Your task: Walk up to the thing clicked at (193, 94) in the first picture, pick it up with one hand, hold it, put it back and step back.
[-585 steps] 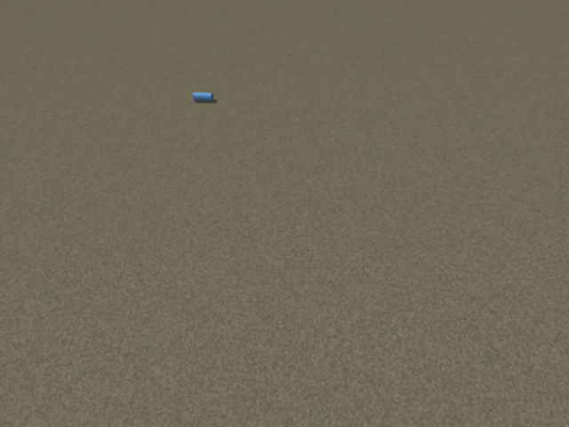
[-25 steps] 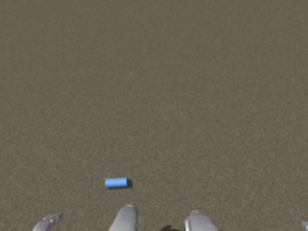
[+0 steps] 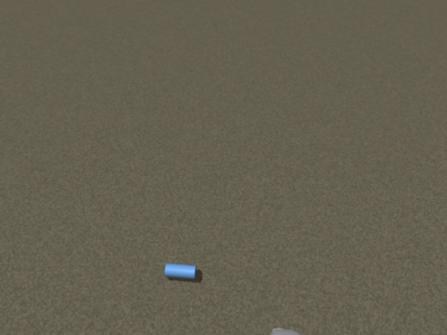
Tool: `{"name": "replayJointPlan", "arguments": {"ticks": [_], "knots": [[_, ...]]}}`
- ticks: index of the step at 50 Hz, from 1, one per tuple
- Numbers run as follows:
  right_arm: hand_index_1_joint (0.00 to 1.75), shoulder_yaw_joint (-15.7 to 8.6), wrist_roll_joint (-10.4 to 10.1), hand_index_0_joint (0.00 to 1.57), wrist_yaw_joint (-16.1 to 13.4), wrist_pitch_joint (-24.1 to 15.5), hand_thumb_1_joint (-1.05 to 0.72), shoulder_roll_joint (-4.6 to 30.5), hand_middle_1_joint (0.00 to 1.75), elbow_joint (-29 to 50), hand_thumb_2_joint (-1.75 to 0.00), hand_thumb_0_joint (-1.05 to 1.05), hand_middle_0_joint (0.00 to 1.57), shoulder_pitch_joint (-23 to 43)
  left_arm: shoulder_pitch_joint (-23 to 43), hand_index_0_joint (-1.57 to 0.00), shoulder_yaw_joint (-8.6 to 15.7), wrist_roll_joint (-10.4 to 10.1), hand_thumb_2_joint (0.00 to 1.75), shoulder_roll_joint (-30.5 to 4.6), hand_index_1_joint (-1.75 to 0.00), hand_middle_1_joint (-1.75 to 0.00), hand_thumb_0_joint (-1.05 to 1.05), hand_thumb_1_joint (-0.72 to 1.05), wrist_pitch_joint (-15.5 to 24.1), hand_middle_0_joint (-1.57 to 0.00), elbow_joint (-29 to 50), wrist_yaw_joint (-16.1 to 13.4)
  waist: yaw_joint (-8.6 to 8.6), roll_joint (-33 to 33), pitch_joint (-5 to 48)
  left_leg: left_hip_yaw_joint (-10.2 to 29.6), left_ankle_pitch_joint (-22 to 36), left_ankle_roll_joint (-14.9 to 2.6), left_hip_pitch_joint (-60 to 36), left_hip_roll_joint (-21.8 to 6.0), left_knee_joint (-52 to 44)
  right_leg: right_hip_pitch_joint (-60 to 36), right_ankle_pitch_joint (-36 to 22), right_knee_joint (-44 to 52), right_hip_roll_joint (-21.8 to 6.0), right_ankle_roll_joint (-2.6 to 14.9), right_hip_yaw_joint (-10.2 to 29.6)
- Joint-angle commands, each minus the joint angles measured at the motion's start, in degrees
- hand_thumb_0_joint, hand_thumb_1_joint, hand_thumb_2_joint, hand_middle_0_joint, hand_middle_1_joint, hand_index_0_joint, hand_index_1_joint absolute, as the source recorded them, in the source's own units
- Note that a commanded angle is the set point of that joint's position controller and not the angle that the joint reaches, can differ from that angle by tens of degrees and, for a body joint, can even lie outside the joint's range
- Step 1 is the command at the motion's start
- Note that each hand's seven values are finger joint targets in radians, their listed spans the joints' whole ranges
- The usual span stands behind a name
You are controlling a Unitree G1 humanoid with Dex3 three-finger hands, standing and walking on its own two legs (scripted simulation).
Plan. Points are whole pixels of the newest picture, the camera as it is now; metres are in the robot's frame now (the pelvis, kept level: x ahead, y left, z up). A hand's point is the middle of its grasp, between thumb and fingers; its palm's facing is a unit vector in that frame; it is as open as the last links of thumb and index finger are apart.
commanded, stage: walk up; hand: left
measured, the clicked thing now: (180, 271) +0.46 +0.22 -0.73
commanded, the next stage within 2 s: stand in 1.10 s
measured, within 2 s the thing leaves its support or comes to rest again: neither
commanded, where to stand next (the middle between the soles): +0.07 +0.00 m, yaw -3 degrees
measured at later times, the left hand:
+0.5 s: hand out of the picture +0.09 +0.24 -0.12, palm faces -0.03 -0.94 -0.34, open 7.4 cm
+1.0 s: hand out of the picture +0.10 +0.24 -0.12, palm faces -0.07 -0.93 -0.35, open 7.4 cm
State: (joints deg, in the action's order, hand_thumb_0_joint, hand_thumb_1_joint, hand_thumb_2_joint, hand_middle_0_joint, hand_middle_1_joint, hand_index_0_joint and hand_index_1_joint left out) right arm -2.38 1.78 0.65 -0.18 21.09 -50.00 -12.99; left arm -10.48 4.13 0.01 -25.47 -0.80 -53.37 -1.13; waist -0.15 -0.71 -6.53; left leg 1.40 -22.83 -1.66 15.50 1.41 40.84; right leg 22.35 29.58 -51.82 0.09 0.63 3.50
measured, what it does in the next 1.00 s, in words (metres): steps on the spot: right foot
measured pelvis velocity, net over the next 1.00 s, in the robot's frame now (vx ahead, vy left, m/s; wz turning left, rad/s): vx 0.00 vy -0.01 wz -0.06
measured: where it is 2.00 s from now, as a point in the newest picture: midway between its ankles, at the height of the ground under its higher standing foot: outside the picture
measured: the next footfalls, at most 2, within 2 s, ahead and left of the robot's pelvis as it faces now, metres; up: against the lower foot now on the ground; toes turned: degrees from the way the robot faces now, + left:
right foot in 0.06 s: +0.04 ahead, -0.14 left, +0.00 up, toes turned +0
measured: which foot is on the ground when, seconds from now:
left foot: down 0.00-1.00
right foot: up 0.00-0.04, down 0.06-1.00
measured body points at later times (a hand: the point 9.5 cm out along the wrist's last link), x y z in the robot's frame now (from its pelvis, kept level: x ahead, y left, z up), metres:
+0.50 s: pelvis -0.01 -0.01 +0.03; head -0.01 -0.01 +0.48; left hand +0.09 +0.29 -0.10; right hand +0.08 -0.31 -0.10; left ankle -0.01 +0.11 -0.72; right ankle +0.01 -0.14 -0.72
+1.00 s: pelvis +0.00 -0.01 +0.03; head +0.01 -0.01 +0.48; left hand +0.11 +0.29 -0.10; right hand +0.05 -0.32 -0.11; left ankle -0.01 +0.11 -0.72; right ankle +0.01 -0.14 -0.72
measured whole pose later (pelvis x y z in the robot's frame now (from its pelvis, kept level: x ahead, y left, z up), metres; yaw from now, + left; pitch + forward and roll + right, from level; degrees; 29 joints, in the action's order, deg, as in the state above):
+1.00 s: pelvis +0.00 -0.01 +0.03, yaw -4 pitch -3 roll +0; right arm -1.2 0.6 0.7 -0.6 20.4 -64.6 -7.5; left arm -5.0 0.6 0.4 -19.6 1.1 -65.6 0.0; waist 0.8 0.8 -3.2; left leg -1.7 -12.3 -0.1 4.0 -0.3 19.3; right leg 7.0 10.2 -20.2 0.4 -0.7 3.8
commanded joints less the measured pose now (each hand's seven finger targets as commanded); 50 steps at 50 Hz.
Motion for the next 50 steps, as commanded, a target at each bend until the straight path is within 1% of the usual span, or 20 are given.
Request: {"name": "replayJointPlan", "arguments": {"ticks": [1,2,3,4,5,6,7,8,9,10,11,12,14,16,17,20,25,31,46,50], "knots": [[0.3,-3.8,-0.4,0.2,-1.4,-1.6,-0.9,15.4,0.3,4.0,-0.9,0.0,0.2,1.8,1.4,-0.2,1.1,0.5,0.9,-6.8,-0.3,-0.3,0.0,0.9,2.8,-0.2,3.9,0.2,0.18,8.6,6.2,12.7,29.8,-9.07,-5.9,-14.2,-9.7,-5.4,-4.3,17.6,0.2,0.36,-3.6],[0.3,-3.5,-0.8,0.2,-1.3,-1.3,-0.9,15.1,0.3,3.8,-0.9,0.0,0.2,2.6,0.2,-0.2,1.1,0.7,0.9,-6.8,-0.3,-0.3,0.0,0.9,3.1,-0.2,2.8,0.1,-0.64,7.5,6.3,10.5,29.4,-7.0,-3.2,-12.5,-8.3,-10.6,-11.9,24.1,0.6,0.95,-3.4],[0.3,-3.0,-1.3,0.2,-1.2,-1.1,-0.9,14.0,0.3,4.0,-0.9,0.0,0.2,3.5,-1.1,-0.2,1.3,1.0,0.9,-8.1,-0.3,-0.3,0.0,0.9,3.5,-0.2,2.2,-0.1,-1.26,6.3,7.1,9.5,27.2,-5.0,-0.4,-11.2,-6.9,-15.4,-18.0,26.7,-0.9,2.09,0.2],[0.3,-2.2,-2.0,0.2,-1.0,-1.1,-0.9,12.0,0.3,4.5,-0.9,0.0,0.2,3.7,-1.5,-0.2,1.5,1.6,0.9,-11.0,-0.3,-0.3,0.0,0.9,4.2,-0.2,2.2,-0.2,-0.89,0.1,8.6,7.4,21.1,-2.0,4.3,-7.4,-3.7,-18.9,-24.3,27.3,-6.9,4.8,10.8],[0.3,-2.3,-2.2,0.2,-1.0,-0.7,-0.9,11.1,0.3,3.8,-0.9,0.0,0.2,4.0,0.6,-0.2,1.4,1.1,0.9,-12.8,-0.3,-0.3,0.0,0.9,4.2,-0.2,2.1,0.2,0.13,-3.0,8.3,3.4,4.6,-0.29,1.4,-2.7,-2.1,-13.2,-22.2,27.9,-13.5,10.11,17.0],[0.3,-2.3,-1.8,0.2,-1.3,-0.7,-0.9,11.1,0.3,2.3,-0.9,0.0,0.2,2.6,2.8,-0.2,1.1,1.1,0.9,-12.8,-0.3,-0.3,0.0,0.9,4.2,-0.2,3.0,0.6,1.6,-4.0,7.1,2.6,-1.6,-0.11,-2.8,-2.7,-5.0,-8.0,-20.9,27.5,-15.4,11.24,17.9],[0.3,-2.4,-1.5,0.2,-1.1,-1.0,-0.9,11.5,0.3,1.0,-0.9,0.0,0.2,2.3,4.0,-0.2,0.4,0.9,0.9,-11.2,-0.3,-0.3,0.0,0.9,4.1,-0.2,3.0,0.9,2.14,-2.3,6.7,4.1,0.4,-0.55,-5.6,-3.4,-9.6,-5.7,-20.9,26.8,-13.6,9.17,14.7],[0.3,-2.6,-1.3,0.2,-0.9,-1.3,-0.9,12.4,0.3,0.5,-0.9,0.0,0.2,3.6,4.6,-0.2,-0.1,0.7,0.9,-10.2,-0.3,-0.3,0.0,0.9,3.9,-0.2,2.6,0.9,1.87,-1.7,6.1,5.7,3.7,-1.55,-7.2,-4.7,-13.2,-4.2,-18.9,26.8,-10.3,6.14,10.5],[0.3,-2.6,-1.1,0.2,-0.6,-1.7,-0.9,13.3,0.3,0.3,-0.9,0.0,0.2,4.8,4.2,-0.2,-0.6,0.5,0.9,-8.8,-0.3,-0.3,0.0,0.9,3.7,-0.2,2.2,1.0,1.11,-1.0,5.3,8.5,5.7,-2.8,-7.3,-7.1,-16.6,-3.6,-18.4,25.5,-7.0,3.43,6.7],[0.3,-2.3,-1.2,0.2,-0.5,-1.9,-0.9,13.3,0.3,0.2,-0.9,0.0,0.2,6.4,3.9,-0.2,-0.7,0.4,0.9,-8.5,-0.3,-0.3,0.0,0.9,3.6,-0.2,1.0,1.1,0.16,-1.4,4.4,10.3,6.8,-3.69,-5.6,-9.2,-17.7,-5.1,-16.8,25.4,-4.5,2.24,4.2],[0.3,-1.9,-1.3,0.2,-0.4,-2.1,-0.9,13.2,0.3,-0.3,-0.9,0.0,0.2,6.2,3.6,-0.2,-0.6,0.5,0.9,-8.7,-0.3,-0.3,0.0,0.9,3.7,-0.2,0.3,1.1,-0.04,-2.4,5.0,10.6,8.1,-4.12,-4.6,-10.3,-18.3,-8.2,-16.5,25.7,-3.8,1.92,3.8],[0.3,-1.6,-1.4,0.2,-0.3,-2.2,-0.9,13.2,0.3,-0.7,-0.9,0.0,0.2,6.7,3.3,-0.2,-0.6,0.5,0.9,-8.5,-0.3,-0.3,0.0,0.9,3.8,-0.2,-0.1,1.1,-0.3,-1.8,5.4,9.7,9.6,-3.84,-4.3,-10.1,-18.9,-9.9,-17.5,26.6,-3.9,2.0,3.8],[0.3,-1.3,-1.3,0.2,-0.4,-2.3,-0.9,12.7,0.3,-1.9,-0.9,0.0,0.2,7.8,3.4,-0.2,-0.8,0.2,0.9,-8.3,-0.3,-0.3,0.0,0.9,3.9,-0.2,-1.0,1.1,-0.41,0.7,5.8,7.4,10.1,-2.23,-4.5,-8.6,-20.2,-12.2,-20.1,28.0,-4.9,2.33,4.4],[0.3,-1.1,-1.4,0.2,-0.4,-2.1,-0.9,12.2,0.3,-2.8,-0.9,0.0,0.2,9.0,3.9,-0.2,-1.0,0.0,0.9,-8.2,-0.3,-0.3,0.0,0.9,3.9,-0.2,-2.3,1.0,-0.5,1.8,5.1,6.1,9.6,-1.38,-4.5,-7.5,-20.9,-12.9,-21.4,29.9,-5.5,2.2,5.1],[0.3,-1.0,-1.4,0.2,-0.4,-2.1,-0.9,11.9,0.3,-3.5,-0.9,0.0,0.2,8.8,4.3,-0.2,-1.0,0.0,0.9,-8.1,-0.3,-0.3,0.0,0.9,4.0,-0.2,-2.5,1.0,-0.34,1.4,5.5,5.4,9.9,-1.01,-5.5,-7.4,-21.4,-13.1,-21.8,30.6,-5.9,2.38,5.5],[0.3,-0.8,-1.3,0.2,-0.4,-2.1,-0.9,11.7,0.3,-5.0,-0.9,0.0,0.2,9.1,5.2,-0.2,-1.2,-0.1,0.9,-7.6,-0.3,-0.3,0.0,0.9,3.9,-0.2,-3.8,0.9,-0.41,2.1,6.2,4.8,12.5,-0.66,-7.1,-7.6,-22.5,-13.9,-24.1,32.0,-5.9,1.93,5.2],[0.3,-0.9,-1.4,0.2,-0.6,-2.2,-0.9,11.6,0.3,-7.0,-0.9,0.0,0.2,9.9,6.2,-0.2,-1.3,0.1,0.9,-7.2,-0.3,-0.3,0.0,0.9,3.6,-0.2,-6.1,0.8,-0.45,1.5,6.6,4.5,13.7,-0.56,-8.0,-8.3,-24.2,-15.7,-25.2,33.2,-5.6,1.53,4.4],[0.3,-1.0,-1.2,0.2,-0.6,-2.1,-0.9,11.2,0.3,-8.7,-0.9,0.0,0.2,9.5,8.1,-0.2,-1.3,0.1,0.9,-6.7,-0.3,-0.3,0.0,0.9,3.5,-0.2,-7.0,0.8,0.07,0.5,7.1,3.4,14.6,-0.15,-8.9,-8.0,-24.6,-16.1,-26.8,34.2,-5.9,1.27,4.9],[0.3,-1.2,-1.1,0.2,-0.8,-1.9,-0.9,11.4,0.3,-10.5,-0.9,0.0,0.2,9.1,8.4,-0.2,-1.3,0.3,0.9,-6.6,-0.3,-0.3,0.0,0.9,3.1,-0.2,-8.5,0.5,0.28,0.0,7.2,2.7,16.1,-0.37,-10.8,-8.4,-25.2,-15.5,-27.9,34.4,-5.5,0.92,4.7],[0.3,-1.3,-1.1,0.2,-0.8,-1.9,-0.9,11.4,0.3,-10.6,-0.9,0.0,0.2,8.9,8.4,-0.2,-1.4,0.3,0.9,-6.5,-0.3,-0.3,0.0,0.9,3.0,-0.2,-8.5,0.5,0.37,0.6,7.6,2.3,16.7,-0.26,-11.4,-8.5,-25.4,-15.5,-29.6,34.0,-5.7,0.87,4.8]]}}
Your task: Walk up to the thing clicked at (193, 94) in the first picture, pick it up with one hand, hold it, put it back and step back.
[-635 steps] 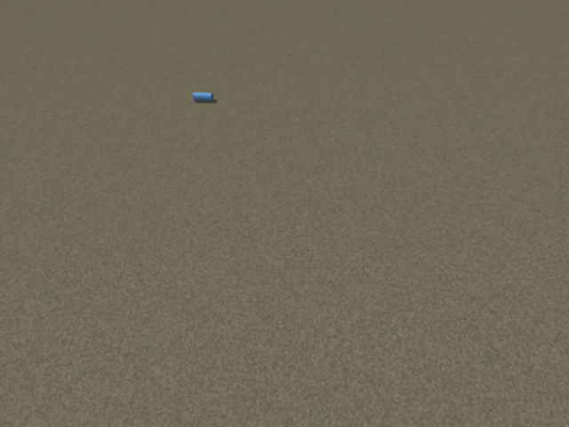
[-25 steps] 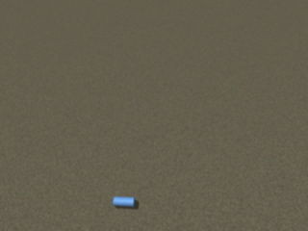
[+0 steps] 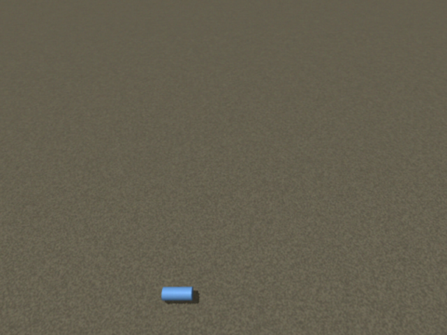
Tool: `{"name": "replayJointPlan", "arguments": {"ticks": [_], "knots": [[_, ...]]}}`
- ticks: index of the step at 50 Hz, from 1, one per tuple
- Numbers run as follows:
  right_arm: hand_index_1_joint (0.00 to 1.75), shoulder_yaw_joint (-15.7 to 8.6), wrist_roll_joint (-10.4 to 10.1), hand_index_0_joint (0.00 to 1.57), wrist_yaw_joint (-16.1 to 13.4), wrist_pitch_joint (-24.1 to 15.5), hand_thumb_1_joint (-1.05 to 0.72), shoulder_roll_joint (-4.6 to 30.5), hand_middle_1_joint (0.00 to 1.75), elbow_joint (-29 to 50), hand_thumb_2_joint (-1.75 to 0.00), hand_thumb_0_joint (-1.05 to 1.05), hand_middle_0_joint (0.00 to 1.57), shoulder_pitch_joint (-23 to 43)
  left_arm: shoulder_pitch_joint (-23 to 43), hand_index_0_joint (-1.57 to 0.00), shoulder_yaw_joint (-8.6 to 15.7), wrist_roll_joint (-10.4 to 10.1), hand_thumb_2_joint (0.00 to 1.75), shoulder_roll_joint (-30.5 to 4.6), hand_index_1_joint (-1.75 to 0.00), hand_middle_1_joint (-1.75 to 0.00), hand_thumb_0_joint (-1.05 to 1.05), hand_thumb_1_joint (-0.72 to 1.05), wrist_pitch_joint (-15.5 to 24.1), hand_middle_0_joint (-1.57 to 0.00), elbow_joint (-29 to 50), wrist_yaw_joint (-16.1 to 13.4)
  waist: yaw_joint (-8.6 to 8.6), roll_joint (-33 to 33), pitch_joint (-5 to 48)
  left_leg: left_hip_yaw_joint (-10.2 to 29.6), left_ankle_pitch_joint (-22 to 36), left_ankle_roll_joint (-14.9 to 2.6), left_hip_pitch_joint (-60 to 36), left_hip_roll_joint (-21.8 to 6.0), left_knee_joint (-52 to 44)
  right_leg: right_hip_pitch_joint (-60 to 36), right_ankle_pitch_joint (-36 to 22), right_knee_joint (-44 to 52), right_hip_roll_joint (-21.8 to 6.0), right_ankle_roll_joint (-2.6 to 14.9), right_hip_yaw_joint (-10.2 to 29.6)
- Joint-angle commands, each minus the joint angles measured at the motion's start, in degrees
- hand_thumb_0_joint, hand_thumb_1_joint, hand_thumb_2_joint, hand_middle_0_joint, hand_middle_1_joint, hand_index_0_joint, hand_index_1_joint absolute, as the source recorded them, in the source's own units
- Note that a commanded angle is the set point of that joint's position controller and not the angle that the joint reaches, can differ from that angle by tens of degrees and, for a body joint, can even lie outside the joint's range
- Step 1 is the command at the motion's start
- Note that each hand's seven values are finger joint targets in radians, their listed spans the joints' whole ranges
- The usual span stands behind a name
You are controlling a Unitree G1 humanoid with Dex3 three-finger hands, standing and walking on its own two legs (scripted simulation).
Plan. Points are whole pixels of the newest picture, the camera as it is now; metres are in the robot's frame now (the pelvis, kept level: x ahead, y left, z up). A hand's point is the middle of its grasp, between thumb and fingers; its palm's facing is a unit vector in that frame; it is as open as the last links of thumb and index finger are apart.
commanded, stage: walk up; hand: left
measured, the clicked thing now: (177, 293) +0.44 +0.26 -0.75
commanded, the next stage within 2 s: stand in 0.10 s
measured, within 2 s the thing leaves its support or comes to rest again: neither
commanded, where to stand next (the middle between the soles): +0.06 +0.02 m, yaw +1 degrees
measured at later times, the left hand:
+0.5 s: hand out of the picture +0.08 +0.25 -0.15, palm faces -0.02 -0.94 -0.35, open 7.4 cm
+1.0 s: hand out of the picture +0.07 +0.25 -0.15, palm faces -0.01 -0.93 -0.36, open 7.4 cm
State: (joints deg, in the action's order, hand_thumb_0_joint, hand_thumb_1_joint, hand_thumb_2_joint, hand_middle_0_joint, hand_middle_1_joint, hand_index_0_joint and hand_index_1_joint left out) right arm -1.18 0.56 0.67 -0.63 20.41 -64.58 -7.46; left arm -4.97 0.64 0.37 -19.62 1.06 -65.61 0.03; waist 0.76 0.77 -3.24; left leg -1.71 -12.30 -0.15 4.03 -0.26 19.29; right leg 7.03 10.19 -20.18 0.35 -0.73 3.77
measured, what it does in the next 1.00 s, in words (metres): stands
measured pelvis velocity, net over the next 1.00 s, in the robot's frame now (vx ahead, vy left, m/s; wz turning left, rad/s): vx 0.00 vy -0.01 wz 0.02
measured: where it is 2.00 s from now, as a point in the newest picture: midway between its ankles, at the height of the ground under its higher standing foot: outside the picture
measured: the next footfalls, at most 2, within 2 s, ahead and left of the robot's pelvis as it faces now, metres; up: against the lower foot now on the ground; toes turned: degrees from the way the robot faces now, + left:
none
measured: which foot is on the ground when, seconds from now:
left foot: down 0.00-1.00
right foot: down 0.00-1.00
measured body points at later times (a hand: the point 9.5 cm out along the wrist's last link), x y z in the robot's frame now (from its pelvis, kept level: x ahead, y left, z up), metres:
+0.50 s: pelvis +0.00 +0.00 +0.00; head +0.01 -0.01 +0.45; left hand +0.08 +0.30 -0.13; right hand +0.08 -0.31 -0.13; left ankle -0.02 +0.12 -0.75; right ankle +0.01 -0.13 -0.75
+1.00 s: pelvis +0.00 -0.01 +0.00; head +0.01 -0.02 +0.45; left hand +0.07 +0.29 -0.13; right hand +0.07 -0.31 -0.14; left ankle -0.02 +0.12 -0.75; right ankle +0.01 -0.13 -0.75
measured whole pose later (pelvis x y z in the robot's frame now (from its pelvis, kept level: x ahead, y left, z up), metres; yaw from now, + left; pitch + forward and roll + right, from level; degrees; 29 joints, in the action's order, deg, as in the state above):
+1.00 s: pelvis +0.00 -0.01 +0.00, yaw +1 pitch -2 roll +0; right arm -0.3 0.3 0.6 -0.4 20.4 -65.5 -6.5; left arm -6.6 -0.5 0.4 -20.1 0.9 -64.9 0.0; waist 0.4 0.6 -3.3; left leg -0.2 -10.8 0.7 4.1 -0.6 17.2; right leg 6.8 9.3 -18.5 0.6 0.0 2.3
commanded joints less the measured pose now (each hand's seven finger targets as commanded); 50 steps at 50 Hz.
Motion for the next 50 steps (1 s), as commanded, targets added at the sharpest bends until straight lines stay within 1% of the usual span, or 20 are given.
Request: {"name": "replayJointPlan", "arguments": {"ticks": [1,4,5,7,9,10,14,17,19,21,22,29,30,31,32,34,38,39,43,50], "knots": [[0.3,-2.4,0.1,0.2,-0.8,-1.5,-0.9,11.7,0.3,3.8,-0.9,0.0,0.2,3.3,2.9,-0.2,2.2,-0.1,0.9,-12.3,-0.3,-0.3,0.0,0.9,1.2,-0.2,3.6,-0.7,-0.62,-1.3,4.3,5.2,7.0,-1.68,-0.3,-6.8,-3.6,0.0,-10.6,2.3,-6.0,2.22,4.7],[0.3,-2.4,0.1,0.2,-0.9,-1.3,-0.9,11.6,0.3,3.7,-0.9,0.0,0.2,3.1,3.4,-0.2,2.2,-0.1,0.9,-12.3,-0.3,-0.3,0.0,0.9,1.2,-0.2,3.8,-0.7,-0.4,-1.1,4.4,5.2,7.6,-1.54,-0.1,-6.8,-3.8,-0.3,-11.2,2.1,-6.0,2.23,4.7],[0.3,-2.1,-0.1,0.2,-1.1,-1.4,-0.9,11.7,0.3,3.5,-0.9,0.0,0.2,3.8,3.2,-0.2,1.7,0.0,0.9,-12.7,-0.3,-0.3,0.0,0.9,1.1,-0.2,3.8,-0.8,-0.26,-1.2,3.7,6.2,10.7,-1.18,0.4,-7.7,-4.7,-0.4,-12.2,2.2,-6.6,2.13,4.3],[0.3,-2.1,-0.1,0.2,-1.2,-1.3,-0.9,11.8,0.3,3.3,-0.9,0.0,0.2,4.0,2.6,-0.2,1.6,-0.1,0.9,-12.3,-0.3,-0.3,0.0,0.9,0.9,-0.2,3.7,-0.8,-0.49,-1.1,4.4,6.0,12.6,-1.07,-0.6,-7.7,-4.5,-0.7,-12.9,2.4,-6.6,1.95,4.1],[0.3,-2.0,-0.2,0.2,-1.2,-1.3,-0.9,11.9,0.3,2.9,-0.9,0.0,0.2,3.8,2.6,-0.2,1.5,-0.2,0.9,-12.1,-0.3,-0.3,0.0,0.9,0.9,-0.2,3.7,-0.8,-0.38,-0.9,4.3,6.1,10.9,-0.96,-0.2,-7.6,-4.7,-1.3,-11.9,2.9,-6.6,1.8,4.1],[0.3,-1.9,-0.1,0.2,-1.1,-1.3,-0.9,11.5,0.3,3.0,-0.9,0.0,0.2,3.7,2.7,-0.2,1.5,-0.1,0.9,-12.6,-0.3,-0.3,0.0,0.9,0.9,-0.2,3.8,-0.7,-0.25,-0.8,5.1,5.9,11.8,-0.89,-1.0,-7.6,-4.7,-1.2,-12.0,2.5,-6.8,2.06,4.0],[0.3,-1.8,-0.2,0.2,-0.9,-1.1,-0.9,11.4,0.3,2.6,-0.9,0.0,0.2,4.4,2.3,-0.2,1.1,0.0,0.9,-12.3,-0.3,-0.3,0.0,0.9,0.9,-0.2,3.7,-0.7,-0.37,-1.7,4.1,6.1,8.2,-0.61,-0.4,-7.2,-5.1,-0.3,-8.6,4.1,-6.7,1.82,4.0],[0.3,-1.9,-0.1,0.2,-0.9,-1.1,-0.9,11.9,0.3,2.5,-0.9,0.0,0.2,4.6,2.5,-0.2,1.0,0.1,0.9,-12.2,-0.3,-0.3,0.0,0.9,1.0,-0.2,4.2,-0.8,-0.19,-0.7,5.7,6.1,10.0,-0.79,-1.4,-7.5,-4.5,-1.0,-10.8,4.1,-7.0,2.0,3.9],[0.3,-1.7,-0.1,0.2,-0.9,-1.1,-0.9,11.6,0.3,2.3,-0.9,0.0,0.2,4.1,2.7,-0.2,1.1,0.0,0.9,-12.5,-0.3,-0.3,0.0,0.9,1.1,-0.2,4.3,-0.8,0.06,-0.7,5.8,5.9,9.8,-0.73,-1.1,-7.4,-4.6,-1.4,-11.8,3.9,-7.2,2.09,4.3],[0.3,-1.6,-0.2,0.2,-0.9,-1.1,-0.9,11.5,0.3,2.3,-0.9,0.0,0.2,4.5,2.0,-0.2,1.0,-0.1,0.9,-12.5,-0.3,-0.3,0.0,0.9,1.1,-0.2,4.1,-0.8,-0.24,-0.5,4.9,6.2,9.1,-0.68,-0.4,-7.3,-5.1,-1.1,-11.0,4.2,-6.9,1.79,3.9],[0.3,-1.6,-0.2,0.2,-0.9,-1.1,-0.9,11.3,0.3,2.4,-0.9,0.0,0.2,4.7,2.3,-0.2,1.2,-0.1,0.9,-13.1,-0.3,-0.3,0.0,0.9,1.1,-0.2,4.1,-0.8,-0.17,-1.5,4.8,6.2,9.1,-0.73,-1.0,-7.4,-5.0,-0.6,-10.5,4.0,-7.0,2.03,3.9],[0.3,-1.7,-0.3,0.2,-0.9,-1.2,-0.9,12.0,0.3,2.4,-0.9,0.0,0.2,4.7,1.1,-0.2,1.1,0.0,0.9,-12.7,-0.3,-0.3,0.0,0.9,1.0,-0.2,4.1,-0.7,-0.47,-0.4,5.6,6.3,10.2,-0.83,-1.6,-7.5,-4.7,-1.1,-11.3,3.9,-7.0,2.11,3.8],[0.3,-1.6,-0.2,0.2,-0.9,-1.2,-0.9,11.6,0.3,2.4,-0.9,0.0,0.2,4.5,1.6,-0.2,1.0,-0.1,0.9,-12.7,-0.3,-0.3,0.0,0.9,1.0,-0.2,4.0,-0.7,-0.4,-1.4,5.0,6.3,10.2,-0.67,-1.5,-7.5,-4.8,-0.5,-11.3,4.0,-7.0,2.09,3.8],[0.3,-1.4,-0.1,0.2,-0.9,-1.2,-0.9,11.4,0.3,2.2,-0.9,0.0,0.2,3.8,1.9,-0.2,1.1,-0.2,0.9,-12.8,-0.3,-0.3,0.0,0.9,1.0,-0.2,4.1,-0.7,-0.16,-0.9,4.4,6.2,9.7,-0.64,-0.4,-7.4,-5.1,-0.8,-10.9,4.2,-7.0,2.12,4.0],[0.3,-1.4,-0.2,0.2,-1.0,-1.2,-0.9,11.6,0.3,2.2,-0.9,0.0,0.2,4.1,1.7,-0.2,1.2,-0.2,0.9,-13.0,-0.3,-0.3,0.0,0.9,0.9,-0.2,4.1,-0.7,-0.45,-1.1,4.3,6.4,9.4,-0.58,-0.7,-7.4,-5.0,-0.8,-10.1,4.2,-7.0,2.24,3.9],[0.3,-1.5,-0.2,0.2,-0.9,-1.1,-0.9,11.8,0.3,2.3,-0.9,0.0,0.2,4.4,1.2,-0.2,0.9,-0.1,0.9,-12.4,-0.3,-0.3,0.0,0.9,1.0,-0.2,4.1,-0.7,-0.54,-0.9,4.5,6.5,9.0,-0.77,-0.7,-7.5,-4.8,-0.6,-9.6,4.5,-7.0,2.08,3.8],[0.3,-1.5,-0.1,0.2,-0.9,-0.9,-0.9,12.0,0.3,2.4,-0.9,0.0,0.2,4.1,1.0,-0.2,1.1,0.1,0.9,-12.9,-0.3,-0.3,0.0,0.9,0.9,-0.2,4.1,-0.7,-0.39,-1.3,4.0,6.4,5.9,-0.93,0.1,-7.2,-5.3,-0.2,-7.4,4.9,-6.9,2.03,3.9],[0.3,-1.4,-0.1,0.2,-0.8,-1.0,-0.9,11.6,0.3,2.4,-0.9,0.0,0.2,4.0,0.9,-0.2,1.1,-0.1,0.9,-13.1,-0.3,-0.3,0.0,0.9,0.9,-0.2,4.1,-0.7,-0.53,-1.7,3.6,6.6,6.3,-0.83,0.3,-7.1,-5.3,-0.1,-6.9,5.0,-6.8,2.08,3.8],[0.3,-1.4,0.0,0.2,-0.9,-1.1,-0.9,12.0,0.3,2.4,-0.9,0.0,0.2,3.6,1.0,-0.2,1.1,0.1,0.9,-12.8,-0.3,-0.3,0.0,0.9,0.9,-0.2,4.2,-0.7,-0.41,-0.5,4.1,6.5,6.3,-0.87,0.4,-7.3,-5.1,-0.3,-7.8,4.7,-7.0,2.12,4.1],[0.3,-1.4,0.0,0.2,-0.9,-1.1,-0.9,11.7,0.3,2.6,-0.9,0.0,0.2,3.1,1.3,-0.2,1.2,0.0,0.9,-13.2,-0.3,-0.3,0.0,0.9,1.0,-0.2,4.5,-0.7,-0.22,-1.1,4.9,6.4,8.1,-0.86,-0.4,-7.3,-4.6,-0.7,-9.7,4.1,-7.2,2.41,4.2]]}}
